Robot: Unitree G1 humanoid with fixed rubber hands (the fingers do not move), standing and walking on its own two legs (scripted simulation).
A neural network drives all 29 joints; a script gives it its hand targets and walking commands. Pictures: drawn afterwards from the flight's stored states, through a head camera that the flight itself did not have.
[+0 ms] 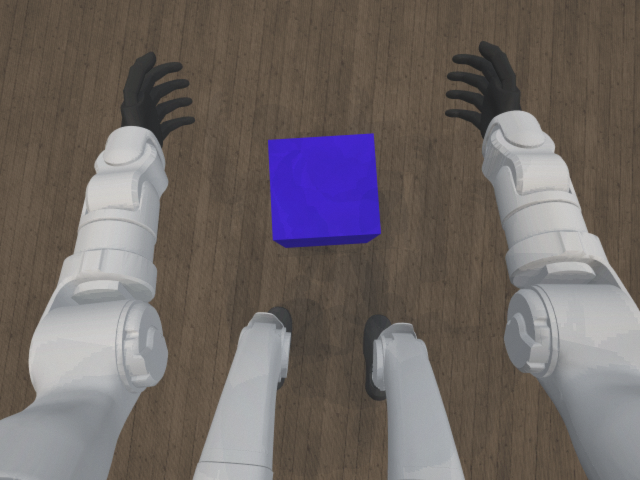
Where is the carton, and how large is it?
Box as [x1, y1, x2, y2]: [268, 133, 380, 247]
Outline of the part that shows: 373,133 268,140 273,240 285,247 367,242 380,233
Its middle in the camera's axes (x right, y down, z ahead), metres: +0.01 -0.09 +0.88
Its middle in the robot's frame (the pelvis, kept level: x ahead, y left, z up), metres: +0.49 +0.04 -0.52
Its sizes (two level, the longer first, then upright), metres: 0.210 0.200 0.250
